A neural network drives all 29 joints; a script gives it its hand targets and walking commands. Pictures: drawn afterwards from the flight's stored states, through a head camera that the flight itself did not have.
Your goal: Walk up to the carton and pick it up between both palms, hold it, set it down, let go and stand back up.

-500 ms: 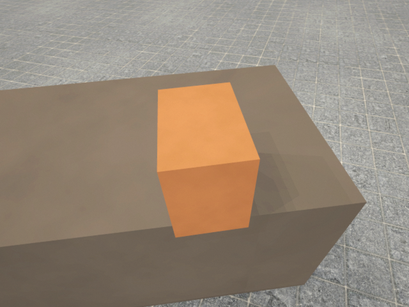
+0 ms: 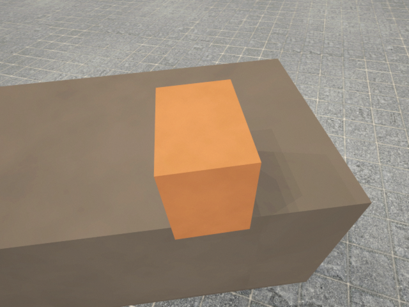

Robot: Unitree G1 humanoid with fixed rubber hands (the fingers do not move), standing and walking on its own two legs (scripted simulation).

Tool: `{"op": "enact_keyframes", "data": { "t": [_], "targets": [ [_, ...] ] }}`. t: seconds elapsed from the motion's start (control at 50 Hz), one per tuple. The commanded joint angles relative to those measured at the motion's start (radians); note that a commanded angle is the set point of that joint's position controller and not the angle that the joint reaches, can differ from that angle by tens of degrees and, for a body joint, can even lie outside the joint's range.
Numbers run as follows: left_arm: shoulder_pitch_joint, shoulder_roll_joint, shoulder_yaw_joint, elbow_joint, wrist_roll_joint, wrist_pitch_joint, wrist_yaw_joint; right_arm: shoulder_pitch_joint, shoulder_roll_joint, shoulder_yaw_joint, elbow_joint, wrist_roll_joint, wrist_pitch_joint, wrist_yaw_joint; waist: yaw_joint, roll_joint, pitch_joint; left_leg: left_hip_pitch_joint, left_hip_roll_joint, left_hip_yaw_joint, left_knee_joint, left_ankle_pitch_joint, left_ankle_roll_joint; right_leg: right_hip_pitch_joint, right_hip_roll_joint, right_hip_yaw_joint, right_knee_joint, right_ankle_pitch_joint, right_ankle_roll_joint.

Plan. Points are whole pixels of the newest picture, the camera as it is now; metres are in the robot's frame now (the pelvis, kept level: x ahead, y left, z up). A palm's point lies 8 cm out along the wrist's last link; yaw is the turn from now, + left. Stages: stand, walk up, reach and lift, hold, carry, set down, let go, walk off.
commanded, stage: stand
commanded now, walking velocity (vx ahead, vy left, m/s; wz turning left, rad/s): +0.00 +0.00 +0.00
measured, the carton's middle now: (203, 158) +0.44 +0.03 +0.03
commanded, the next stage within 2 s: none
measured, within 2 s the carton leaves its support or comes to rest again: neither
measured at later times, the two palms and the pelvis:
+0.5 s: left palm out of the picture -0.03 +0.19 -0.15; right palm out of the picture -0.02 -0.20 -0.15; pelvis +0.02 +0.00 +0.00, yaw +0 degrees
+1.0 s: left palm out of the picture -0.02 +0.20 -0.15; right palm out of the picture -0.01 -0.18 -0.15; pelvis +0.04 +0.01 +0.00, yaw +0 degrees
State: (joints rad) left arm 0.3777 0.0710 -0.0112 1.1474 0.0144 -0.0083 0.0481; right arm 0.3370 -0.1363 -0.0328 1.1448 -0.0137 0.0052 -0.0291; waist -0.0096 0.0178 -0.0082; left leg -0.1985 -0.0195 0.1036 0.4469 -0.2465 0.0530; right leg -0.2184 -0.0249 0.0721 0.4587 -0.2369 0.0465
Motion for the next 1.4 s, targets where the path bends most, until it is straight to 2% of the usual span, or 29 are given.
{"op": "enact_keyframes", "data": {
  "t": [0.0,0.04,0.08,0.14,0.18,0.24,0.3,0.34,0.36,0.44,0.48,0.52,0.56,0.58,0.64,0.66,0.68,0.78,0.84,0.9,1.0,1.02,1.06,1.12,1.18,1.24,1.26,1.28,1.38],
  "targets": [
    [0.126,0.097,0.018,0.008,-0.002,-0.006,-0.003,0.098,-0.029,0.004,-0.005,-0.004,-0.012,-0.013,0.013,-0.06,0.09,-0.003,0.129,-0.16,-0.134,-0.027,0.007,-0.086,-0.038,0.009,-0.09,0.091,-0.032],
    [0.118,0.032,0.001,0.013,0.004,-0.008,0.004,0.062,-0.029,0.001,-0.013,0.018,-0.01,-0.007,0.014,-0.008,0.075,-0.007,0.088,-0.114,-0.12,0.032,-0.011,-0.053,-0.036,0.036,-0.064,0.131,-0.052],
    [0.087,0.084,0.006,0.017,0.001,-0.003,0.001,0.1,-0.057,-0.001,-0.002,0.002,-0.008,-0.013,-0.012,-0.086,0.089,-0.004,0.115,-0.142,-0.114,0.038,0.005,-0.085,-0.04,0.019,-0.066,0.135,-0.05],
    [0.103,0.113,0.005,0.035,-0.007,-0.005,0.012,0.099,-0.087,-0.009,-0.018,-0.004,-0.012,-0.007,-0.021,-0.087,0.122,-0.005,0.119,-0.15,-0.099,0.028,0.015,-0.079,-0.046,0.026,-0.102,0.119,-0.037],
    [0.107,0.104,0.016,0.024,0.004,-0.011,0.007,0.097,-0.02,0.016,-0.001,0.005,-0.028,-0.004,0.014,-0.085,0.124,0.006,0.117,-0.132,-0.103,0.073,-0.005,-0.065,-0.056,0.039,-0.112,0.162,-0.055],
    [0.041,0.157,0.027,0.009,-0.012,-0.012,0.002,0.107,0.002,0.021,0.019,0.003,-0.032,-0.005,-0.005,0.001,0.116,0.06,0.104,-0.134,-0.104,0.158,0.003,-0.094,-0.053,0.047,-0.078,0.152,-0.067],
    [0.093,0.077,0.01,0.035,-0.007,-0.01,-0.002,0.096,-0.04,0.01,0.017,0.0,-0.026,-0.012,0.006,-0.066,0.117,0.081,0.129,-0.141,-0.101,0.104,0.014,-0.112,-0.035,0.024,-0.086,0.13,-0.048],
    [0.087,0.05,0.013,0.044,0.005,-0.009,0.0,0.111,-0.059,0.007,0.016,-0.001,-0.028,-0.016,0.006,0.004,0.127,0.009,0.115,-0.115,-0.121,0.098,-0.003,-0.022,-0.053,0.043,-0.102,0.181,-0.06],
    [0.103,0.086,0.01,0.045,-0.002,-0.002,-0.002,0.118,-0.059,0.013,0.028,-0.011,-0.025,-0.018,0.023,-0.067,0.107,0.025,0.126,-0.137,-0.119,0.086,-0.003,-0.018,-0.048,0.024,-0.085,0.163,-0.044],
    [0.093,0.064,-0.004,0.04,-0.009,0.002,-0.002,0.105,-0.074,0.006,0.013,0.011,-0.015,-0.013,0.023,0.03,0.146,-0.006,0.118,-0.154,-0.168,-0.014,0.0,-0.041,-0.047,0.025,-0.114,0.118,-0.045],
    [0.051,0.088,0.011,0.035,-0.004,0.001,-0.005,0.102,-0.019,0.018,0.012,0.003,-0.024,-0.011,0.009,-0.084,0.124,0.058,0.133,-0.164,-0.121,0.074,0.013,-0.076,-0.042,0.034,-0.087,0.135,-0.058],
    [0.07,0.061,-0.005,0.043,-0.009,0.001,0.0,0.125,-0.042,0.01,0.023,0.005,-0.018,-0.014,-0.002,0.02,0.126,0.029,0.118,-0.155,-0.129,0.045,-0.005,-0.04,-0.041,0.014,-0.106,0.128,-0.041],
    [0.111,0.062,-0.001,0.05,-0.007,-0.004,0.007,0.105,-0.024,0.012,0.005,0.007,-0.014,-0.02,0.017,0.012,0.087,0.042,0.115,-0.138,-0.124,0.06,0.008,-0.028,-0.049,0.021,-0.094,0.159,-0.044],
    [0.057,0.067,0.004,0.045,-0.011,-0.006,0.005,0.12,-0.023,0.013,0.015,0.004,-0.011,-0.016,-0.011,-0.08,0.131,0.016,0.116,-0.147,-0.151,0.057,-0.004,-0.042,-0.038,0.019,-0.06,0.136,-0.037],
    [0.13,0.102,0.016,0.056,-0.004,-0.006,0.004,0.102,-0.017,0.038,0.017,0.005,-0.028,-0.023,0.031,0.027,0.077,0.066,0.123,-0.136,-0.128,0.122,0.0,-0.017,-0.057,0.015,-0.09,0.17,-0.048],
    [0.1,0.106,0.01,0.054,-0.006,-0.004,-0.001,0.095,-0.006,0.023,0.001,0.016,-0.03,-0.02,0.007,-0.042,0.104,0.051,0.115,-0.147,-0.119,0.121,0.01,-0.017,-0.052,0.012,-0.093,0.195,-0.041],
    [0.144,0.079,0.007,0.081,0.001,-0.003,0.011,0.123,-0.012,0.032,0.019,0.014,-0.037,-0.011,0.012,0.019,0.125,0.074,0.106,-0.132,-0.122,0.164,0.007,-0.058,-0.055,0.028,-0.081,0.163,-0.04],
    [0.084,0.065,0.0,0.054,-0.002,-0.009,0.004,0.134,-0.036,0.019,0.025,0.007,-0.022,-0.021,-0.003,-0.067,0.12,0.092,0.111,-0.117,-0.113,0.156,-0.007,-0.081,-0.045,0.023,-0.073,0.144,-0.043],
    [0.073,0.132,0.018,0.051,-0.008,0.001,0.002,0.126,-0.016,0.032,0.019,-0.001,-0.026,-0.015,-0.004,0.02,0.113,0.044,0.118,-0.139,-0.121,0.137,0.0,-0.012,-0.058,0.014,-0.094,0.151,-0.039],
    [0.092,0.141,0.032,0.058,-0.011,-0.007,0.013,0.118,-0.03,0.028,0.027,-0.001,-0.034,-0.021,0.017,-0.063,0.105,0.098,0.133,-0.148,-0.123,0.293,-0.005,-0.022,-0.048,0.005,-0.079,0.172,-0.036],
    [0.059,0.03,-0.001,0.047,-0.008,0.001,0.011,0.15,-0.028,0.014,0.025,0.005,-0.034,-0.029,-0.017,-0.018,0.066,0.184,0.151,-0.122,-0.093,0.459,-0.019,-0.061,-0.037,-0.042,-0.028,0.149,-0.014],
    [0.103,0.057,0.0,0.048,-0.019,0.002,0.017,0.168,-0.036,0.021,0.043,0.001,-0.03,-0.035,0.021,0.007,0.07,0.161,0.143,-0.11,-0.079,0.49,0.005,-0.031,-0.053,-0.009,-0.063,0.157,-0.011],
    [0.067,0.112,0.014,0.059,-0.012,0.003,0.012,0.139,0.042,0.049,0.041,0.002,-0.026,-0.025,0.007,-0.047,0.155,0.078,0.113,-0.112,-0.111,0.355,-0.007,-0.042,-0.066,-0.005,-0.055,0.173,-0.033],
    [0.112,0.127,0.019,0.061,-0.003,0.0,0.015,0.118,-0.032,0.033,0.027,0.003,-0.031,-0.028,0.012,0.005,0.119,0.121,0.126,-0.103,-0.081,0.363,0.006,-0.025,-0.057,-0.005,-0.083,0.21,-0.035],
    [0.064,0.066,-0.003,0.05,-0.007,-0.007,0.012,0.159,-0.072,0.019,0.041,0.005,-0.024,-0.03,0.002,-0.052,0.108,0.125,0.13,-0.116,-0.084,0.424,0.01,-0.011,-0.065,0.0,-0.07,0.211,-0.028],
    [0.135,0.027,-0.015,0.081,0.0,-0.001,0.006,0.141,-0.046,0.015,0.034,-0.006,-0.022,-0.026,0.017,-0.012,0.17,0.049,0.122,-0.119,-0.077,0.264,0.006,0.002,-0.071,0.018,-0.11,0.209,-0.039],
    [0.057,0.05,-0.006,0.064,-0.005,-0.002,0.01,0.155,-0.008,0.024,0.03,0.011,-0.023,-0.013,-0.024,-0.063,0.147,0.07,0.1,-0.107,-0.106,0.251,0.001,0.033,-0.074,0.007,-0.068,0.244,-0.043],
    [0.072,0.043,-0.012,0.05,-0.009,-0.006,0.004,0.169,-0.024,0.02,0.033,0.015,-0.03,-0.01,-0.006,-0.014,0.149,0.099,0.111,-0.107,-0.079,0.347,-0.005,-0.015,-0.064,-0.001,-0.058,0.272,-0.047],
    [0.069,0.037,-0.015,0.052,-0.009,0.001,0.017,0.189,-0.047,0.022,0.028,0.008,-0.028,-0.029,-0.012,-0.044,0.105,0.145,0.143,-0.138,-0.096,0.317,-0.01,-0.031,-0.061,-0.019,-0.067,0.122,-0.027]
  ]
}}
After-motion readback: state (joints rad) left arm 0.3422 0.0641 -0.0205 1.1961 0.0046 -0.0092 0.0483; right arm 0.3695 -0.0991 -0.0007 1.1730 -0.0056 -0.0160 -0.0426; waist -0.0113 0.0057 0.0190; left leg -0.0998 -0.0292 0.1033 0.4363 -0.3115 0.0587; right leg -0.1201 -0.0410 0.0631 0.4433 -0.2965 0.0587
